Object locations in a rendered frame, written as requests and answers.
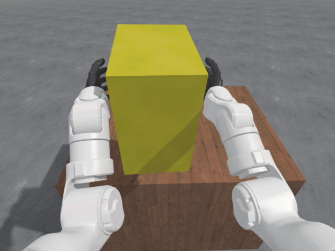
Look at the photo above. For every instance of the robot left hand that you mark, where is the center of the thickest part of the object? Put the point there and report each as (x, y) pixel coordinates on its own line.
(95, 73)

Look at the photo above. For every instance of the right robot forearm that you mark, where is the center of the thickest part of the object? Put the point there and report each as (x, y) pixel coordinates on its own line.
(246, 154)

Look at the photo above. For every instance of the robot left upper arm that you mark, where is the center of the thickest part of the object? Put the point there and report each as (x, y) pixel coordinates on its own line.
(89, 216)

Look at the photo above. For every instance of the left robot forearm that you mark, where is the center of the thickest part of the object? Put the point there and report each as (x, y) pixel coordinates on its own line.
(89, 141)

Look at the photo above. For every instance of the carton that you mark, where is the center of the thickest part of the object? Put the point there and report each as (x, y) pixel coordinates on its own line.
(156, 82)

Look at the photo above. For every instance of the robot right hand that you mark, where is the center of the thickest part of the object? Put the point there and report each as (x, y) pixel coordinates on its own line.
(214, 74)

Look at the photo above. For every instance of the robot right upper arm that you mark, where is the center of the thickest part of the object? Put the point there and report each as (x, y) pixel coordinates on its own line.
(267, 207)

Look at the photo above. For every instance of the pedestal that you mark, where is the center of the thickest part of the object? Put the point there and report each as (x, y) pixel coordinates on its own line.
(190, 210)

